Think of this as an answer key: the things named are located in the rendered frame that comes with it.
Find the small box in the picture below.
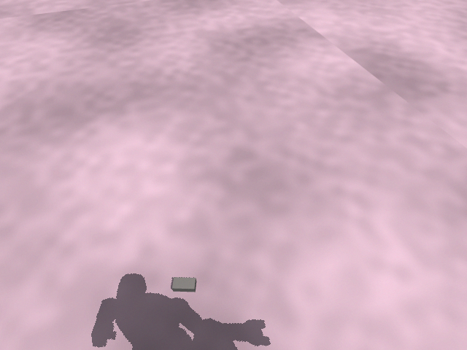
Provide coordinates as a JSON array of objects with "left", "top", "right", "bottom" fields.
[{"left": 172, "top": 277, "right": 196, "bottom": 292}]

